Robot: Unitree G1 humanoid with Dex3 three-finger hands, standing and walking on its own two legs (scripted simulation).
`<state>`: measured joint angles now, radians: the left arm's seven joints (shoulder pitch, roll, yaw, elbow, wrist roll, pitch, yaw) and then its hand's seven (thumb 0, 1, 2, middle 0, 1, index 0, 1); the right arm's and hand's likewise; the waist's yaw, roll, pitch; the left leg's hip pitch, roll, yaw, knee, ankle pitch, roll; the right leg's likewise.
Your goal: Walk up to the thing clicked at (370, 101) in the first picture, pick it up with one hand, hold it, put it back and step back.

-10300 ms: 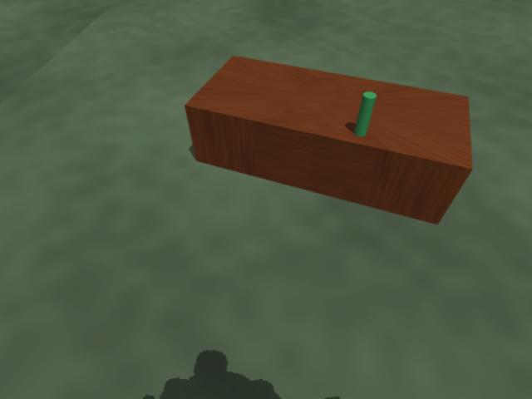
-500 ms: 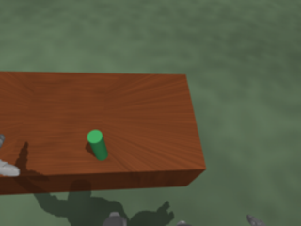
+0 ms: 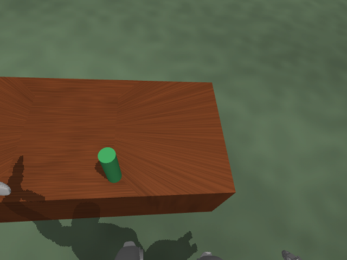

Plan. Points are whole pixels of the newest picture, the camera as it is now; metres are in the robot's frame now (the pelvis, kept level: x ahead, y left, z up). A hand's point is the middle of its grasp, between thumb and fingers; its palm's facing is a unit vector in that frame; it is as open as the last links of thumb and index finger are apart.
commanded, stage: go down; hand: left
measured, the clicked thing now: (111, 166) +0.44 +0.19 -0.26
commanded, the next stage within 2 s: none
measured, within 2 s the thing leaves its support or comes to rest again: neither
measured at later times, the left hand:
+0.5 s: hand out of the picture +0.35 +0.39 +0.00, palm faces +0.17 -0.98 -0.09, open 17.3 cm
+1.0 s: hand out of the picture +0.37 +0.40 +0.00, palm faces +0.18 -0.98 -0.08, open 17.3 cm
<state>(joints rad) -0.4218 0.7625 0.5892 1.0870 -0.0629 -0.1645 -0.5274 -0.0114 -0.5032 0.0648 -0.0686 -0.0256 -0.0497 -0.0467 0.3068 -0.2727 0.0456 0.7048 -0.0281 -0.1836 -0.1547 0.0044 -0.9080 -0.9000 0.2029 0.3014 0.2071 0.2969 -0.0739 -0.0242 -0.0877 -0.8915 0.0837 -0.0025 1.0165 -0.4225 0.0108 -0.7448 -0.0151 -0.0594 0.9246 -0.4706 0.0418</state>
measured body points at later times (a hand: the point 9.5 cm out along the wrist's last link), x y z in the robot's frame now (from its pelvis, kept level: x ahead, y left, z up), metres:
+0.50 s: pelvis +0.00 +0.00 -0.01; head +0.12 +0.05 +0.42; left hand +0.34 +0.44 +0.01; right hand +0.08 -0.27 -0.10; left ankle +0.03 +0.11 -0.68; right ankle -0.02 -0.15 -0.68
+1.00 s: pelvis +0.00 +0.00 -0.02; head +0.14 +0.06 +0.41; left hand +0.36 +0.45 +0.01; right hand +0.08 -0.27 -0.10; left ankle +0.03 +0.11 -0.68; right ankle -0.02 -0.15 -0.68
